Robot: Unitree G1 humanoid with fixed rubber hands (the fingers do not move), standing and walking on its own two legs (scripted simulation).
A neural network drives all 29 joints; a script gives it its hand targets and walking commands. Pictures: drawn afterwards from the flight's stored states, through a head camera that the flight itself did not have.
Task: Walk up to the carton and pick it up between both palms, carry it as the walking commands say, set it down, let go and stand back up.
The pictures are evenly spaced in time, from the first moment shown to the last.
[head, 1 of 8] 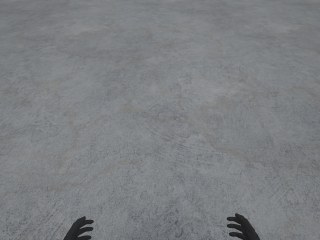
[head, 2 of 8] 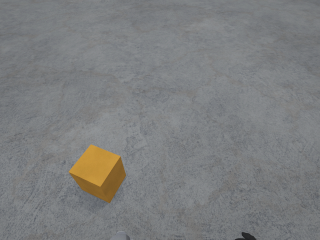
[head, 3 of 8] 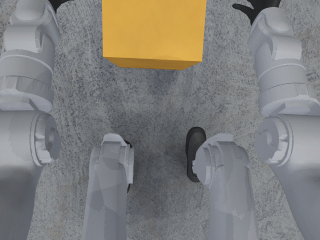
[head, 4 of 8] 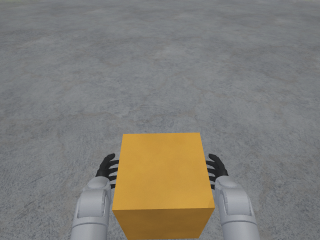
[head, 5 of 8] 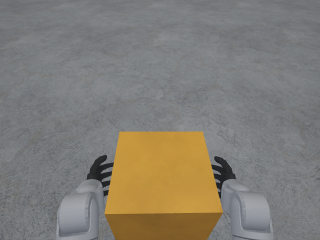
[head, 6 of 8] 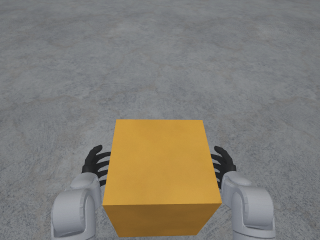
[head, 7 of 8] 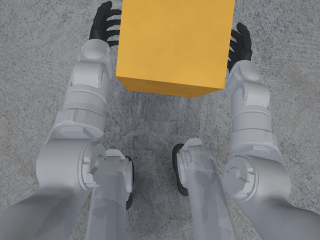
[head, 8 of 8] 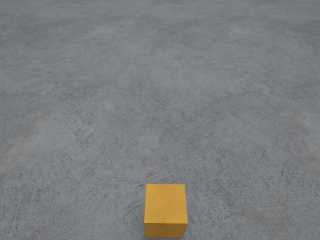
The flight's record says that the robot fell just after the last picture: no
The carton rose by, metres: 0.69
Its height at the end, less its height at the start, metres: +0.00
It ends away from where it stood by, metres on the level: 2.16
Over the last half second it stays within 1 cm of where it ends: yes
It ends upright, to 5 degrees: yes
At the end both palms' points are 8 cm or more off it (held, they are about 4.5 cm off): yes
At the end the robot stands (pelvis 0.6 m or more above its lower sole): yes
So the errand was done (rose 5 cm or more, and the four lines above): yes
